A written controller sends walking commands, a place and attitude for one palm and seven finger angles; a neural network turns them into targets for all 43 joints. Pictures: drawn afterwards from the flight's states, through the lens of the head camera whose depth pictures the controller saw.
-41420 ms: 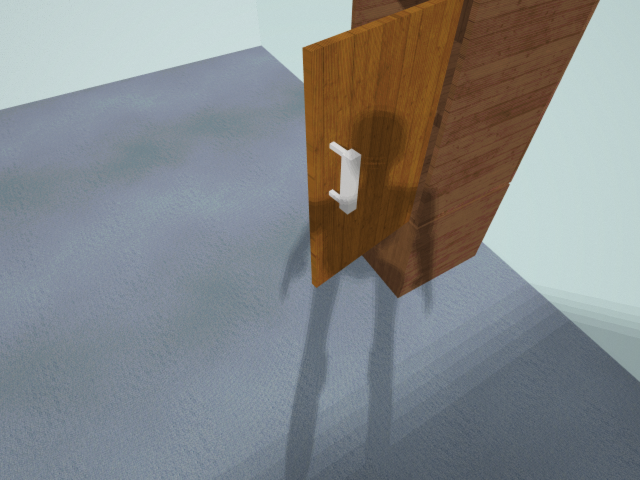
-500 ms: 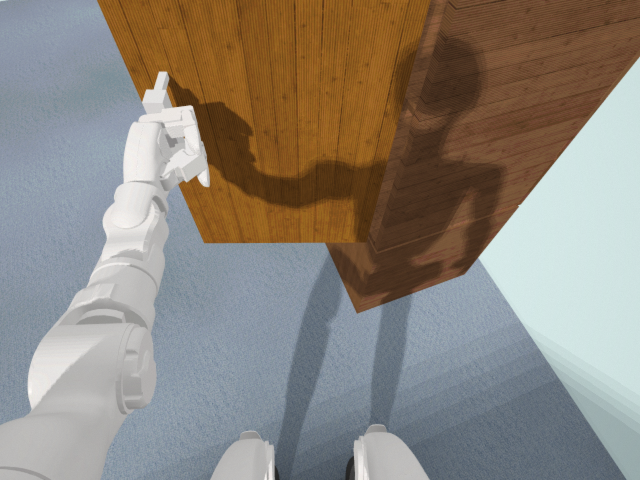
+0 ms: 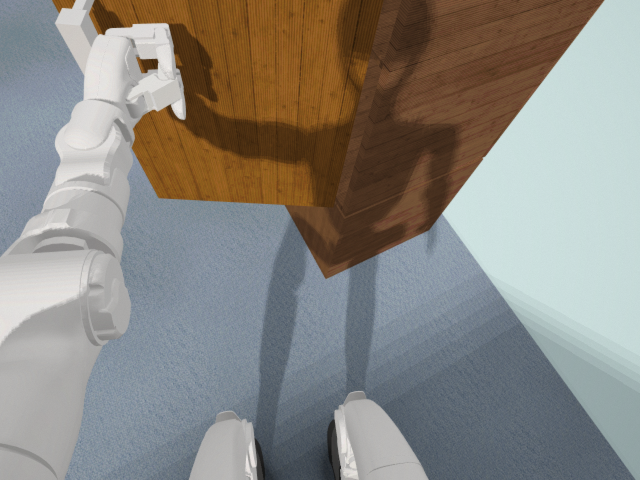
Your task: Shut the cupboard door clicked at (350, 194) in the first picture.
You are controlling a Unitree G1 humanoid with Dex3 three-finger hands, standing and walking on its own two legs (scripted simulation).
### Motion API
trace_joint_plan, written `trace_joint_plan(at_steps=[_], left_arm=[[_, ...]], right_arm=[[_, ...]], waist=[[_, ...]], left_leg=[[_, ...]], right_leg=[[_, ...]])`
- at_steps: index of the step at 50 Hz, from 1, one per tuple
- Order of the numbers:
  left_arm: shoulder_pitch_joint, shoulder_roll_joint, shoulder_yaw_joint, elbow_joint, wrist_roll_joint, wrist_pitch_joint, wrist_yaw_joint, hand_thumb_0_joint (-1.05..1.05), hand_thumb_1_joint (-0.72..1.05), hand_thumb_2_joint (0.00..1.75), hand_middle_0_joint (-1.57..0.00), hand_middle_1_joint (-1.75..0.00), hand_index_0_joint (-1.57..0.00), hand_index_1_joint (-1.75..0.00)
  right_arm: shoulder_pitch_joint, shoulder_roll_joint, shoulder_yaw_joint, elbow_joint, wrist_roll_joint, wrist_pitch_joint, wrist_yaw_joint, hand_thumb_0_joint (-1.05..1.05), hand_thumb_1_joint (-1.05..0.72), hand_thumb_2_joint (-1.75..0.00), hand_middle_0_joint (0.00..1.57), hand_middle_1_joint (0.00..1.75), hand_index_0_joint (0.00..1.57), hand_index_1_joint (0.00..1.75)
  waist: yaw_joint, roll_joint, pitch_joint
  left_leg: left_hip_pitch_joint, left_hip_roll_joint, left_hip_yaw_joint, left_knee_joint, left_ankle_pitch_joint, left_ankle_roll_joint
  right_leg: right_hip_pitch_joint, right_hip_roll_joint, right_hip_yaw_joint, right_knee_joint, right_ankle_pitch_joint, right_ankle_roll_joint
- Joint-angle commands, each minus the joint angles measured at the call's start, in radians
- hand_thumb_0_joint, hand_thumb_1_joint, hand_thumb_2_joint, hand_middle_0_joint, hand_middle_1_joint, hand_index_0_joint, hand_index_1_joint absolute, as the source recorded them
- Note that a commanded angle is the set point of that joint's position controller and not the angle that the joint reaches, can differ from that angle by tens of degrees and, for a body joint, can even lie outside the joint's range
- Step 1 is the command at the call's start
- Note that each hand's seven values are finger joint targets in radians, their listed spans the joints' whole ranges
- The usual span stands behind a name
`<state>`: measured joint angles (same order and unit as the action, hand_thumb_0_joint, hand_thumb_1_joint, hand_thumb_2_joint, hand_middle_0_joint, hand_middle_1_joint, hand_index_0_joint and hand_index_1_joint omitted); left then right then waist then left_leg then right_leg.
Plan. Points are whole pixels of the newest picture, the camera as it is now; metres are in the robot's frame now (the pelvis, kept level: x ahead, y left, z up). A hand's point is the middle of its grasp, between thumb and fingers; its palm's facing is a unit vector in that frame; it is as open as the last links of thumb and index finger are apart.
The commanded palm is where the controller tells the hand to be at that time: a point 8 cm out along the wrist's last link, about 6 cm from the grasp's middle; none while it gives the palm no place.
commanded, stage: push the door shut along its arc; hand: left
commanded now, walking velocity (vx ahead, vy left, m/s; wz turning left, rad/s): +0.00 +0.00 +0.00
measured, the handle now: (103, 57) +0.61 +0.18 +0.10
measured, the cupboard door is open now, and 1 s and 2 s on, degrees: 62 48 48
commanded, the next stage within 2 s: pull the fist back off the door in 0.70 s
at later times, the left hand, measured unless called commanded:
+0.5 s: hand (192, 53) +0.59 +0.08 +0.12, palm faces -0.30 -0.95 -0.03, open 3.1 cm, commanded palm +0.61 +0.10 +0.11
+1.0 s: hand (218, 31) +0.63 +0.04 +0.12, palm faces +0.14 -0.99 +0.07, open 3.1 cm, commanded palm +0.61 +0.07 +0.11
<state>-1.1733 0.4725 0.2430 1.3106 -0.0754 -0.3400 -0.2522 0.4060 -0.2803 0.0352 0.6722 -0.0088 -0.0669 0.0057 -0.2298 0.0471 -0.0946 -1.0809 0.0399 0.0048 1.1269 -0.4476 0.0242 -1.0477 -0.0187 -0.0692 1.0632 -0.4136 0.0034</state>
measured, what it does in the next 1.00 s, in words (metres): stands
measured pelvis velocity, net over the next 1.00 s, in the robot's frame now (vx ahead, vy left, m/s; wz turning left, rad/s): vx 0.00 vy -0.01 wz -0.02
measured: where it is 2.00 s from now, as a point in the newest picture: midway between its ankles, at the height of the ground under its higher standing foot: outside the picture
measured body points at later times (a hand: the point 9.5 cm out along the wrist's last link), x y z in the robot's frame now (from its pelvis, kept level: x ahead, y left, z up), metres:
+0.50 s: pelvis +0.01 +0.00 +0.00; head +0.18 +0.01 +0.41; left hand +0.60 +0.13 +0.12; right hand -0.04 -0.26 -0.10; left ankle +0.04 +0.10 -0.65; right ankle +0.05 -0.13 -0.65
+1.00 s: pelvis +0.00 -0.01 -0.02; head +0.19 +0.00 +0.39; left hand +0.62 +0.10 +0.12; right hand -0.07 -0.24 -0.12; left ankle +0.04 +0.10 -0.65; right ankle +0.05 -0.13 -0.65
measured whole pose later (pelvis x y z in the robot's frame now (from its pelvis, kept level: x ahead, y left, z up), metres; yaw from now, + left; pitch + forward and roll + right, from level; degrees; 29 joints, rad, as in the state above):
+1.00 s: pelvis +0.00 -0.01 -0.02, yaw -1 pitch +30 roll -4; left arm -1.49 0.43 0.38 1.41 0.08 -0.24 0.26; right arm 0.46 -0.24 0.05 0.67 -0.13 -0.09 0.09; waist -0.31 0.08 -0.12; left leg -1.29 0.06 -0.02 1.23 -0.47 0.01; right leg -1.25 0.00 -0.09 1.15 -0.43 -0.01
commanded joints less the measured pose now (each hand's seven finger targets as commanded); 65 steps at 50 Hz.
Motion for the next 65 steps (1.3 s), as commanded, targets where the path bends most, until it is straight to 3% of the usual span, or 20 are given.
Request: trace_joint_plan(at_steps=[1,5,6,9,12,15,16,28,32,40,41,43,44,46,48,50,52,55,60,65], left_arm=[[-0.601,0.217,0.064,-0.18,0.007,-0.04,0.009,0.0,0.9,0.9,-1.3,-1.5,-1.3,-1.5],[-0.573,0.314,0.137,-0.192,0.039,-0.04,0.009,0.0,0.9,0.9,-1.3,-1.5,-1.3,-1.5],[-0.565,0.289,0.115,-0.185,0.044,-0.034,0.004,0.0,0.9,0.9,-1.3,-1.5,-1.3,-1.5],[-0.572,0.326,0.138,-0.194,0.054,-0.022,-0.012,0.0,0.9,0.9,-1.3,-1.5,-1.3,-1.5],[-0.627,0.272,0.085,-0.196,0.057,0.003,-0.031,0.0,0.9,0.9,-1.3,-1.5,-1.3,-1.5],[-0.677,0.251,0.071,-0.231,0.044,0.006,-0.048,0.0,0.9,0.9,-1.3,-1.5,-1.3,-1.5],[-0.663,0.209,0.04,-0.197,0.04,0.018,-0.055,0.0,0.9,0.9,-1.3,-1.5,-1.3,-1.5],[-0.834,0.148,-0.022,-0.149,0.035,0.03,-0.068,0.0,0.9,0.9,-1.3,-1.5,-1.3,-1.5],[-0.894,0.16,-0.027,-0.163,0.042,0.031,-0.073,0.0,0.9,0.9,-1.3,-1.5,-1.3,-1.5],[-0.989,0.092,-0.087,-0.181,0.051,0.06,-0.086,0.0,0.9,0.9,-1.3,-1.5,-1.3,-1.5],[-0.971,0.141,0.135,-0.166,-0.015,0.078,0.127,0.0,0.9,0.9,-1.3,-1.5,-1.3,-1.5],[-0.892,0.049,0.085,-0.123,0.027,0.102,0.305,0.0,0.9,0.9,-1.3,-1.5,-1.3,-1.5],[-0.898,0.059,0.127,-0.121,0.035,0.096,0.371,0.0,0.9,0.9,-1.3,-1.5,-1.3,-1.5],[-0.912,0.076,0.159,-0.136,0.101,0.068,0.518,0.0,0.9,0.9,-1.3,-1.5,-1.3,-1.5],[-0.918,0.088,0.123,-0.14,0.219,0.016,0.617,0.0,0.9,0.9,-1.3,-1.5,-1.3,-1.5],[-0.914,0.134,0.101,-0.146,0.309,-0.029,0.638,0.0,0.9,0.9,-1.3,-1.5,-1.3,-1.5],[-0.869,0.172,0.092,-0.161,0.335,-0.054,0.611,0.0,0.9,0.9,-1.3,-1.5,-1.3,-1.5],[-0.8,0.177,0.097,-0.131,0.279,-0.032,0.531,0.0,0.9,0.9,-1.3,-1.5,-1.3,-1.5],[-0.657,0.131,0.133,-0.147,0.145,-0.003,0.451,0.0,0.9,0.9,-1.3,-1.5,-1.3,-1.5],[-0.56,0.056,0.117,-0.232,0.125,-0.105,0.474,0.0,0.9,0.9,-1.3,-1.5,-1.3,-1.5]], right_arm=[[0.196,-0.192,-0.063,-0.043,-0.007,-0.012,-0.015,0.0,-0.9,-0.9,0.2,0.3,0.2,0.3],[0.225,-0.193,-0.061,-0.065,-0.018,0.001,-0.004,0.0,-0.9,-0.9,0.2,0.3,0.2,0.3],[0.227,-0.187,-0.06,-0.068,-0.02,0.007,0.0,0.0,-0.9,-0.9,0.2,0.3,0.2,0.3],[0.248,-0.188,-0.062,-0.076,-0.019,0.024,-0.001,0.0,-0.9,-0.9,0.2,0.3,0.2,0.3],[0.254,-0.187,-0.069,-0.067,-0.016,0.035,-0.002,0.0,-0.9,-0.9,0.2,0.3,0.2,0.3],[0.271,-0.19,-0.075,-0.052,-0.018,0.036,-0.005,0.0,-0.9,-0.9,0.2,0.3,0.2,0.3],[0.267,-0.185,-0.073,-0.047,-0.018,0.036,-0.003,0.0,-0.9,-0.9,0.2,0.3,0.2,0.3],[0.271,-0.19,-0.069,0.012,-0.031,0.004,-0.012,0.0,-0.9,-0.9,0.2,0.3,0.2,0.3],[0.27,-0.194,-0.067,0.014,-0.035,-0.008,-0.016,0.0,-0.9,-0.9,0.2,0.3,0.2,0.3],[0.273,-0.196,-0.071,0.039,-0.038,-0.029,-0.02,0.0,-0.9,-0.9,0.2,0.3,0.2,0.3],[0.307,-0.176,-0.054,-0.001,-0.063,-0.033,-0.012,0.0,-0.9,-0.9,0.2,0.3,0.2,0.3],[0.292,-0.165,-0.055,-0.005,-0.075,-0.031,0.018,0.0,-0.9,-0.9,0.2,0.3,0.2,0.3],[0.311,-0.167,-0.059,0.0,-0.09,-0.03,0.03,0.0,-0.9,-0.9,0.2,0.3,0.2,0.3],[0.316,-0.163,-0.063,-0.009,-0.113,-0.025,0.054,0.0,-0.9,-0.9,0.2,0.3,0.2,0.3],[0.324,-0.156,-0.065,-0.001,-0.136,-0.023,0.087,0.0,-0.9,-0.9,0.2,0.3,0.2,0.3],[0.341,-0.162,-0.075,0.006,-0.144,-0.012,0.105,0.0,-0.9,-0.9,0.2,0.3,0.2,0.3],[0.344,-0.164,-0.081,-0.008,-0.135,0.001,0.113,0.0,-0.9,-0.9,0.2,0.3,0.2,0.3],[0.339,-0.166,-0.082,-0.02,-0.109,0.023,0.102,0.0,-0.9,-0.9,0.2,0.3,0.2,0.3],[0.319,-0.155,-0.077,-0.047,-0.079,0.037,0.079,0.0,-0.9,-0.9,0.2,0.3,0.2,0.3],[0.309,-0.141,-0.087,-0.038,-0.087,0.027,0.082,0.0,-0.9,-0.9,0.2,0.3,0.2,0.3]], waist=[[-0.07,0.101,-0.481],[-0.044,0.134,-0.595],[-0.05,0.136,-0.587],[-0.058,0.104,-0.586],[-0.086,0.109,-0.561],[-0.094,0.141,-0.597],[-0.096,0.148,-0.571],[-0.16,0.198,-0.51],[-0.172,0.228,-0.556],[-0.201,0.283,-0.619],[-0.143,0.296,-0.618],[-0.153,0.235,-0.595],[-0.159,0.175,-0.601],[-0.151,0.16,-0.604],[-0.151,0.191,-0.623],[-0.158,0.195,-0.64],[-0.137,0.185,-0.672],[-0.128,0.15,-0.661],[-0.081,0.081,-0.627],[-0.051,0.065,-0.567]], left_leg=[[0.385,-0.012,-0.096,-0.125,0.175,0.01],[0.412,-0.01,-0.09,-0.093,0.308,0.009],[0.408,-0.009,-0.088,-0.091,0.322,0.007],[0.381,-0.009,-0.077,-0.08,0.342,0.013],[0.391,-0.005,-0.076,-0.078,0.324,0.013],[0.469,0.0,-0.095,-0.08,0.366,0.007],[0.463,-0.004,-0.091,-0.077,0.359,0.007],[0.463,0.0,-0.11,-0.044,0.312,0.009],[0.465,-0.002,-0.112,-0.025,0.317,0.014],[0.527,0.004,-0.13,0.001,0.341,0.012],[0.437,0.007,-0.145,-0.02,0.265,-0.006],[0.381,0.009,-0.152,-0.042,0.203,-0.008],[0.378,0.01,-0.161,-0.045,0.209,-0.007],[0.323,0.0,-0.129,-0.032,0.202,-0.006],[0.31,-0.003,-0.111,-0.014,0.222,-0.006],[0.32,-0.002,-0.102,-0.007,0.259,-0.003],[0.317,-0.01,-0.083,-0.024,0.268,0.002],[0.304,-0.014,-0.067,-0.068,0.246,0.006],[0.295,-0.021,-0.042,-0.13,0.216,0.006],[0.34,-0.023,-0.03,-0.153,0.247,0.003]], right_leg=[[0.098,0.052,0.037,-0.132,0.109,-0.028],[0.14,0.055,0.038,-0.101,0.199,-0.029],[0.147,0.056,0.036,-0.101,0.215,-0.027],[0.178,0.06,0.038,-0.098,0.261,-0.023],[0.145,0.063,0.038,-0.113,0.249,-0.019],[0.113,0.065,0.029,-0.113,0.258,-0.023],[0.1,0.068,0.029,-0.12,0.251,-0.025],[-0.037,0.071,0.011,-0.107,0.18,-0.034],[-0.055,0.072,0.011,-0.089,0.176,-0.036],[-0.129,0.076,0.0,-0.062,0.178,-0.036],[-0.086,0.063,0.007,-0.07,0.165,-0.028],[-0.07,0.059,0.002,-0.065,0.136,-0.015],[-0.056,0.059,-0.004,-0.065,0.141,-0.006],[-0.028,0.056,0.003,-0.072,0.137,0.0],[-0.036,0.055,0.006,-0.061,0.138,-0.002],[-0.024,0.055,0.011,-0.06,0.156,-0.004],[0.065,0.056,0.025,-0.082,0.182,-0.011],[0.176,0.059,0.037,-0.123,0.213,-0.011],[0.298,0.062,0.047,-0.177,0.239,-0.007],[0.297,0.062,0.044,-0.19,0.268,-0.006]])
